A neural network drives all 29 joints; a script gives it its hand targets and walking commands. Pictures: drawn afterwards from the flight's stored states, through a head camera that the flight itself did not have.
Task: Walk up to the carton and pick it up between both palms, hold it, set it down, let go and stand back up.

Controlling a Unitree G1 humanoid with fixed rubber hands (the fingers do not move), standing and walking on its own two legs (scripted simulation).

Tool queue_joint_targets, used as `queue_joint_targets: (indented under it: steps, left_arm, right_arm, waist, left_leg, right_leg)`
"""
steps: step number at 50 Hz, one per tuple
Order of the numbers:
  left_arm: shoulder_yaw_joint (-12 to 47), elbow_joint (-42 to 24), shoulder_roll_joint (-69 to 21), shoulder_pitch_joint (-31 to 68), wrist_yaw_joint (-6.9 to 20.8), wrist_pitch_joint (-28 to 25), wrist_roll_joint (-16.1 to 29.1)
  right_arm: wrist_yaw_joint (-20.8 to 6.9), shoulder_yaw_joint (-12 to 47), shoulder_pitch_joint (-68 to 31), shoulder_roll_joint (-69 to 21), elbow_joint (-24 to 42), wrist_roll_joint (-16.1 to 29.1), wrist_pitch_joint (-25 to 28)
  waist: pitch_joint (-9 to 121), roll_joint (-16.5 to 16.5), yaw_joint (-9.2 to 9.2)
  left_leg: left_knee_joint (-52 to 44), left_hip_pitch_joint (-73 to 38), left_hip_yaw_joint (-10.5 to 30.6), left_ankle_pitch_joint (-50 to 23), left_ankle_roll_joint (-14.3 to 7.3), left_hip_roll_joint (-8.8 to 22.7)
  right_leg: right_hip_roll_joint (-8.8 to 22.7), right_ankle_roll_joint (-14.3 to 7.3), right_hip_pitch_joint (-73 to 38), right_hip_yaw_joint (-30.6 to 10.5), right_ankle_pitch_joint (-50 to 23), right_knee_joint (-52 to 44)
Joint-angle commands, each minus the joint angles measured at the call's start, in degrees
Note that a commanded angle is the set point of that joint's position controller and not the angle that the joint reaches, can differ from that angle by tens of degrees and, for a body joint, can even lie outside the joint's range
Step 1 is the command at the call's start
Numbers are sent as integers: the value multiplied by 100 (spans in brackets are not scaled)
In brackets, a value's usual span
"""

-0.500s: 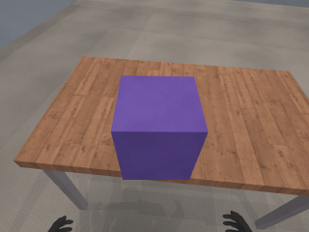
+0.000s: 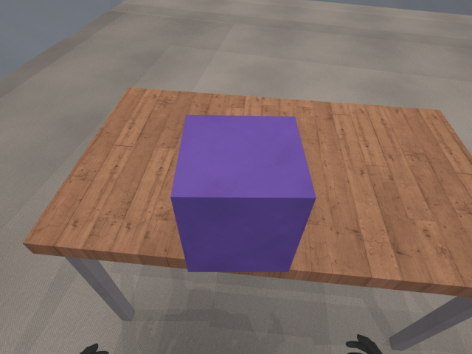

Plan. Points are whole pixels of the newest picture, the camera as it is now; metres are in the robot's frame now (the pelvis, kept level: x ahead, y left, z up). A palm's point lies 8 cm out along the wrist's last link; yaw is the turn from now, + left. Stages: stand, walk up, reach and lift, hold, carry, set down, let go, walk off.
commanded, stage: stand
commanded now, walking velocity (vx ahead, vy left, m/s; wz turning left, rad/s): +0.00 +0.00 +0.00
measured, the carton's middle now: (239, 197) +0.42 -0.01 +0.03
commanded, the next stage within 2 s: none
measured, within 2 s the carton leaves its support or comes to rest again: neither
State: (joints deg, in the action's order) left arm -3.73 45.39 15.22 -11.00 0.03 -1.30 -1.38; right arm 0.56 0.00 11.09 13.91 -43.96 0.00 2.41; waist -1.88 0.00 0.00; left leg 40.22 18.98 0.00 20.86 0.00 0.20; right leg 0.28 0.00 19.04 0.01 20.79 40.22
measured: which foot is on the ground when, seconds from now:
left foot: down 0.00-1.00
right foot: down 0.00-1.00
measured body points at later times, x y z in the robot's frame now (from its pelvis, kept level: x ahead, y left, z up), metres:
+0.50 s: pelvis -0.01 +0.00 +0.00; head -0.01 +0.00 +0.45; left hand +0.09 +0.27 -0.12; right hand +0.10 -0.26 -0.12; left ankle +0.01 +0.12 -0.72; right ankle +0.01 -0.12 -0.72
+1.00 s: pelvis -0.01 +0.00 +0.00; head -0.01 -0.01 +0.45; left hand +0.07 +0.27 -0.13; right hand +0.08 -0.26 -0.13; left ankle +0.01 +0.12 -0.72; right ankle +0.01 -0.12 -0.72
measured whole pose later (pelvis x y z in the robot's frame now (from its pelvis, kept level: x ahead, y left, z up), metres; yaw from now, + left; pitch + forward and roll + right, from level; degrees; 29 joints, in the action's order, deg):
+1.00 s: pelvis -0.01 +0.00 +0.00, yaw +0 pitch -2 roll +0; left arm -3.7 56.5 15.5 -11.0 0.0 -1.3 -1.0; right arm 0.6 0.0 11.0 14.4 -54.9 0.0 2.3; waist -1.9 0.0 0.0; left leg 37.1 16.6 0.0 18.4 0.0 0.2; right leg 0.3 0.0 17.0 0.0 18.7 37.8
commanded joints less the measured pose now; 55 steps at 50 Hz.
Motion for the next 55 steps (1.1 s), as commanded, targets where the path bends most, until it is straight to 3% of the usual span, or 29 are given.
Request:
queue_joint_targets:
  steps: [1,21,55]
  left_arm:
    - [-282,-317,1319,336,-29,-209,19]
    - [-241,208,1366,424,-18,-188,26]
    - [-154,959,1374,542,-45,-156,68]
  right_arm:
    - [48,-508,-376,1475,283,-146,144]
    - [32,-484,-433,1526,-239,-127,122]
    - [52,-393,-542,1538,-977,-77,73]
  waist:
    - [421,135,1]
    - [104,163,1]
    - [-54,141,-12]
  left_leg:
    - [-834,-137,615,-1022,-446,518]
    - [-1183,-69,734,-520,-415,539]
    - [-1647,-385,731,-826,-316,612]
  right_leg:
    - [506,-462,-311,-515,-1064,-765]
    - [532,-453,-202,-652,-572,-1104]
    - [595,-369,-423,-719,-851,-1585]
